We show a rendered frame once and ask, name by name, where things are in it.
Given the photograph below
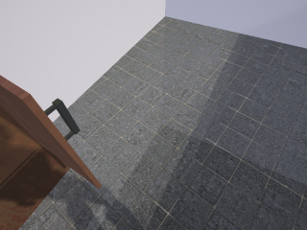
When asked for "handle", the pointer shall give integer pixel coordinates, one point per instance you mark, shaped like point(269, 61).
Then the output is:
point(58, 105)

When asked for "cupboard door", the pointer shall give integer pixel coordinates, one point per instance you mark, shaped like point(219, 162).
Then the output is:
point(26, 111)

